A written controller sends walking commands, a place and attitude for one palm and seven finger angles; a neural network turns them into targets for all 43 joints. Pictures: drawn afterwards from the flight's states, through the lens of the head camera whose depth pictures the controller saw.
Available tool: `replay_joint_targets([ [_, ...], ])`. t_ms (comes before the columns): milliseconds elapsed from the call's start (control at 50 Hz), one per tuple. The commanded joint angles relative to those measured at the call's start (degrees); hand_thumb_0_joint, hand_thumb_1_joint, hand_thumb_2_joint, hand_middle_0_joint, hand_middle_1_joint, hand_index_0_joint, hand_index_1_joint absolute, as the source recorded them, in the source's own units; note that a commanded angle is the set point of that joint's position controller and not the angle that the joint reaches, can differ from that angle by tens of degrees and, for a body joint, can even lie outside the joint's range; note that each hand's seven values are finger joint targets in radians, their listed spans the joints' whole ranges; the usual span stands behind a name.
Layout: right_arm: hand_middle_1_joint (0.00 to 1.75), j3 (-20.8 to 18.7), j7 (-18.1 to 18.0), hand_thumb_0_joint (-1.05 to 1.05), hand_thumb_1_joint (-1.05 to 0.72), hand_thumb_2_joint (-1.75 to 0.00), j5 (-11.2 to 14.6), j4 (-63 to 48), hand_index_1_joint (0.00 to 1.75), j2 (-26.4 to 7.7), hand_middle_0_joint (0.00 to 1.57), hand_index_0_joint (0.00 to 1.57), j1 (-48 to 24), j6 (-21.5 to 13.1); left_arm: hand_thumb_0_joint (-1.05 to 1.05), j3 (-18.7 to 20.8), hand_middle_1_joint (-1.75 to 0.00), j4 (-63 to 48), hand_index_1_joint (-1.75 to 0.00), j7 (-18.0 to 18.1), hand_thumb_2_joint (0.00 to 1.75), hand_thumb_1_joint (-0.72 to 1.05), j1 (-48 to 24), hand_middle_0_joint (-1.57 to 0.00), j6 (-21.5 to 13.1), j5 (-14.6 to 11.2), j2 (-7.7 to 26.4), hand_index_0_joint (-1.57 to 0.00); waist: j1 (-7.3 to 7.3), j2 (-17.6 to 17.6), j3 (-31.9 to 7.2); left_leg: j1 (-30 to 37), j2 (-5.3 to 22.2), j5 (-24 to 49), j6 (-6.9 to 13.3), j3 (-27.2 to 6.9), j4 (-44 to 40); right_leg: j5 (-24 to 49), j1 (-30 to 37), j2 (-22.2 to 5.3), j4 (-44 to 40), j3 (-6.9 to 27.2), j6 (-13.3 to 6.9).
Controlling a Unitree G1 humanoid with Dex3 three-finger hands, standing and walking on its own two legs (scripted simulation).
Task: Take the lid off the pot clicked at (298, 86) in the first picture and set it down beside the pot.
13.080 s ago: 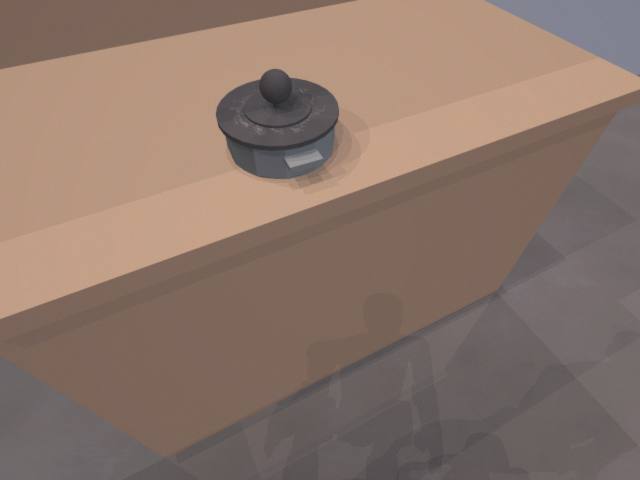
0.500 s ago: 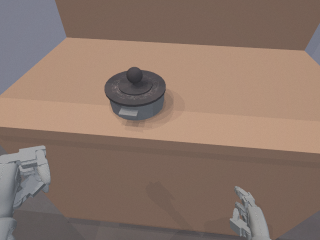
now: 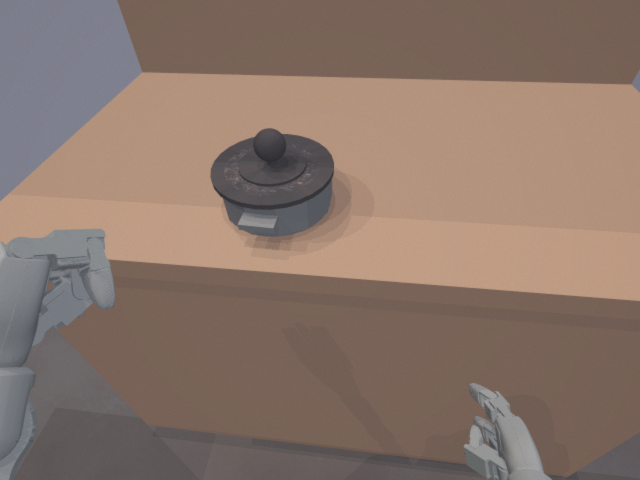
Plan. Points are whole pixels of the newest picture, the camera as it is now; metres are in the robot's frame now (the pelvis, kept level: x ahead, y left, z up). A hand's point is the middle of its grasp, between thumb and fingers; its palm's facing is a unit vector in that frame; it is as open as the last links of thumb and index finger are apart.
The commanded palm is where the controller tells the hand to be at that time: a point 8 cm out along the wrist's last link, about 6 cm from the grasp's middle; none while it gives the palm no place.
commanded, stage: reach forward and open the fingers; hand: left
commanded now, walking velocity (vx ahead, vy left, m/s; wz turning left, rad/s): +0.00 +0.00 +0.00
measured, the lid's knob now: (269, 145) +0.51 +0.16 +0.17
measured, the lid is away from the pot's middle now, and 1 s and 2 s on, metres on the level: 0.00 0.00 0.00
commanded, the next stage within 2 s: move the open hand above the knob in 1.50 s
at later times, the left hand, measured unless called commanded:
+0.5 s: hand (84, 266) +0.23 +0.26 +0.21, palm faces +0.12 -0.05 -0.99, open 4.9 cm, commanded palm +0.19 +0.25 +0.28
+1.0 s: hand (93, 219) +0.26 +0.26 +0.24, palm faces +0.06 +0.01 -1.00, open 9.7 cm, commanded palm +0.22 +0.25 +0.31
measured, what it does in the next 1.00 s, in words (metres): shifts its weight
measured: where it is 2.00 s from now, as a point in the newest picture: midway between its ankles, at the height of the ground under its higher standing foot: outside the picture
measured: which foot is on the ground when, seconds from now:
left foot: down 0.00-1.00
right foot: down 0.00-1.00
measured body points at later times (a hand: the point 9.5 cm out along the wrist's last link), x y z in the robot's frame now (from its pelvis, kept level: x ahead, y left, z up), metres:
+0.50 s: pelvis -0.03 +0.00 +0.00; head -0.05 -0.04 +0.44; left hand +0.21 +0.26 +0.27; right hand +0.24 -0.17 -0.06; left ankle +0.07 +0.12 -0.74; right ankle -0.03 -0.14 -0.74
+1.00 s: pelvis -0.05 +0.01 -0.01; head -0.07 -0.04 +0.44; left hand +0.25 +0.25 +0.29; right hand +0.17 -0.20 -0.10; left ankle +0.07 +0.12 -0.74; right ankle -0.03 -0.14 -0.74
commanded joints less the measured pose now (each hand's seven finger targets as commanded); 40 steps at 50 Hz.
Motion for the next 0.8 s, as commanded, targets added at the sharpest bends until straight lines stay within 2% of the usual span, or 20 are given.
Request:
replay_joint_targets([
  [0,0.30,-1.9,0.7,0.00,-0.90,-0.90,1.9,-13.2,0.30,-6.0,0.20,0.20,-14.7,2.4,0.00,7.0,-1.25,-9.2,-1.25,1.4,1.05,0.73,-7.2,-1.27,6.1,13.0,17.7,-1.27,1.40,-0.2,-8.2,5.2,-1.6,2.7,0.3,3.5,0.0,5.8,-10.8,1.7,-2.0,-4.0,-1.8],
  [80,0.30,-1.8,0.8,0.00,-0.90,-0.90,2.1,-12.2,0.30,-7.3,0.20,0.20,-15.5,5.1,0.00,4.1,-1.11,-3.3,-1.11,-2.8,1.13,0.62,-13.6,-1.24,9.6,20.6,21.2,-1.24,1.50,-2.1,-11.6,6.5,-2.4,5.6,1.0,2.3,1.2,9.1,-11.2,1.0,-1.0,-3.6,-1.1],
  [120,0.30,-1.4,1.1,0.00,-0.90,-0.90,3.0,-12.4,0.30,-7.3,0.20,0.20,-17.3,5.3,0.00,1.3,-1.04,-3.8,-1.04,-6.2,1.17,0.55,-19.0,-1.23,10.3,21.6,21.2,-1.23,1.15,-1.2,-13.3,7.3,-2.6,6.1,1.0,1.8,0.8,10.2,-11.0,1.1,-0.7,-3.8,-1.0],
  [160,0.30,-1.4,0.9,0.00,-0.90,-0.90,3.2,-11.6,0.30,-7.2,0.20,0.20,-16.9,5.2,0.00,-1.1,-0.97,-0.5,-0.97,-8.8,1.22,0.49,-21.2,-1.21,10.9,22.5,20.7,-1.21,0.90,-3.0,-11.1,7.8,-2.6,5.4,1.2,1.2,-0.2,9.7,-11.9,1.3,-1.6,-4.1,-0.7],
  [220,0.30,-0.6,0.5,0.00,-0.90,-0.90,3.6,-11.2,0.30,-7.1,0.20,0.20,-18.3,4.7,0.00,-1.3,-0.86,-0.8,-0.86,-12.6,1.28,0.38,-31.6,-1.18,10.9,23.9,24.5,-1.18,0.83,-0.9,-12.7,8.6,-2.7,4.4,1.1,0.7,-1.6,8.1,-10.5,1.5,-2.0,-4.0,-1.0],
  [280,0.30,-0.4,0.0,0.00,-0.90,-0.90,3.3,-10.1,0.30,-7.0,0.20,0.20,-17.8,4.7,0.00,-0.9,-0.76,3.2,-0.76,-15.7,1.34,0.27,-32.8,-1.16,11.2,25.2,26.6,-1.16,1.37,0.5,-11.9,9.3,-2.7,4.9,1.0,0.9,-2.4,8.1,-10.1,1.7,-2.9,-3.7,-1.1],
  [300,0.30,-0.1,0.3,0.00,-0.90,-0.90,3.9,-11.1,0.30,-6.5,0.20,0.20,-19.4,4.5,0.00,-0.6,-0.72,3.0,-0.72,-16.8,1.36,0.24,-33.7,-1.15,11.8,25.2,27.0,-1.15,1.22,2.5,-11.9,9.2,-2.7,5.3,0.9,0.8,-2.4,8.8,-10.0,2.4,-2.9,-3.6,-1.5],
  [360,0.30,0.1,0.1,0.00,-0.90,-0.90,3.5,-9.8,0.30,-6.6,0.20,0.20,-18.0,4.9,0.00,-4.1,-0.61,9.0,-0.61,-19.9,1.42,0.13,-39.0,-1.12,11.5,26.1,25.6,-1.12,0.72,0.2,-9.2,7.8,-2.6,2.5,0.8,1.2,-3.5,5.4,-11.5,2.1,-3.8,-4.2,-1.2],
  [400,0.30,0.2,0.6,0.00,-0.90,-0.90,4.1,-11.2,0.30,-6.3,0.20,0.20,-19.6,4.6,0.00,-4.2,-0.54,7.2,-0.54,-21.5,1.47,0.05,-40.4,-1.09,11.4,26.0,25.8,-1.09,0.69,3.3,-10.8,8.4,-2.6,2.3,0.7,0.8,-3.8,5.2,-11.0,2.8,-3.6,-4.0,-1.6],
  [420,0.30,0.3,0.6,0.00,-0.90,-0.90,3.6,-10.4,0.30,-6.6,0.20,0.20,-18.7,4.6,0.00,-4.3,-0.51,7.2,-0.51,-22.3,1.49,0.02,-43.8,-1.08,10.9,26.8,27.3,-1.08,1.01,2.7,-13.6,8.5,-2.9,2.6,0.7,1.1,-4.0,4.9,-9.6,2.2,-3.1,-4.2,-1.6],
  [480,0.30,0.2,0.4,0.00,-0.90,-0.90,3.4,-10.3,0.30,-6.8,0.20,0.20,-18.1,4.7,0.00,-3.4,-0.40,10.5,-0.40,-24.0,1.55,-0.09,-46.0,-1.05,10.5,26.9,29.2,-1.05,1.31,1.1,-12.5,7.8,-2.9,0.5,0.9,1.2,-4.1,2.7,-10.8,2.1,-3.8,-4.1,-1.4],
  [500,0.30,0.1,0.6,0.00,-0.90,-0.90,4.0,-10.9,0.30,-6.7,0.20,0.20,-18.7,4.4,0.00,-3.0,-0.36,11.1,-0.36,-24.4,1.57,-0.13,-45.4,-1.04,10.7,26.6,29.1,-1.04,0.83,2.8,-12.4,8.1,-2.5,0.4,0.8,1.0,-4.0,2.6,-11.2,2.8,-3.7,-3.9,-1.7],
  [560,0.30,0.1,0.1,0.00,-0.90,-0.90,3.9,-10.2,0.30,-6.9,0.20,0.20,-17.6,4.4,0.00,-6.1,-0.26,16.1,-0.26,-26.0,1.64,-0.24,-52.1,-1.00,9.8,26.9,28.1,-1.00,0.46,-0.4,-10.7,6.8,-2.8,-3.5,1.0,1.4,-4.4,-1.9,-13.3,2.0,-4.5,-4.4,-1.2],
  [600,0.30,-0.2,0.2,0.00,-0.90,-0.90,4.4,-11.1,0.30,-6.7,0.20,0.20,-17.8,3.7,0.00,-6.2,-0.19,14.6,-0.19,-26.6,1.68,-0.31,-52.6,-0.98,9.6,26.5,27.5,-0.98,0.31,2.2,-12.4,7.9,-2.7,-4.3,1.0,0.8,-4.7,-2.0,-13.1,2.7,-4.0,-4.1,-1.6],
  [620,0.30,0.0,0.2,0.00,-0.90,-0.90,3.9,-10.7,0.30,-7.0,0.20,0.20,-17.2,3.5,0.00,-5.7,-0.15,14.6,-0.15,-27.1,1.70,-0.34,-55.8,-0.97,9.1,27.5,29.8,-0.97,1.11,1.1,-16.0,8.0,-3.2,-3.2,1.1,0.9,-4.6,-1.5,-11.2,1.9,-3.2,-4.3,-1.6],
  [660,0.30,-0.1,0.0,0.00,-0.90,-0.90,4.0,-10.5,0.30,-7.1,0.20,0.20,-17.1,3.4,0.00,-6.4,-0.08,16.6,-0.08,-27.4,1.74,-0.41,-57.7,-0.94,8.8,27.2,29.3,-0.94,0.77,1.5,-13.4,7.4,-2.9,-4.5,1.1,1.0,-4.8,-2.7,-12.9,1.9,-3.4,-4.3,-1.4],
  [700,0.30,-0.5,0.1,0.00,-0.90,-0.90,4.3,-10.7,0.30,-7.1,0.20,0.20,-16.9,2.9,0.00,-5.5,-0.08,17.0,-0.08,-27.6,1.74,-0.41,-56.9,-0.94,8.9,26.9,29.3,-0.94,0.52,2.3,-14.3,8.4,-2.7,-4.3,1.2,0.3,-4.9,-1.8,-12.9,2.6,-3.4,-4.1,-1.7],
  [720,0.30,-0.2,0.1,0.00,-0.90,-0.90,4.2,-10.4,0.30,-7.4,0.20,0.20,-16.5,3.1,0.00,-5.9,-0.08,18.4,-0.08,-28.1,1.74,-0.41,-60.7,-0.94,8.7,27.9,30.7,-0.94,0.91,1.6,-15.3,7.6,-2.9,-4.6,1.1,0.5,-5.2,-2.4,-12.2,1.8,-2.8,-4.5,-1.7],
  [760,0.30,-0.4,-0.2,0.00,-0.90,-0.90,4.3,-9.8,0.30,-7.5,0.20,0.20,-16.0,3.2,0.00,-7.1,-0.08,22.7,-0.08,-28.4,1.74,-0.41,-61.8,-0.93,8.5,27.6,29.3,-0.93,0.46,0.1,-11.5,6.1,-2.7,-7.3,1.1,0.6,-5.4,-4.9,-14.5,1.8,-3.2,-4.5,-1.4],
  [780,0.30,-0.6,-0.1,0.00,-0.90,-0.90,4.3,-9.9,0.30,-7.6,0.20,0.20,-15.6,3.1,0.00,-6.7,-0.08,22.1,-0.08,-28.5,1.74,-0.41,-62.5,-0.93,8.2,27.5,29.9,-0.93,0.78,-0.5,-12.8,6.3,-2.7,-7.6,1.2,0.4,-5.6,-4.9,-13.9,1.8,-3.0,-4.5,-1.4],
])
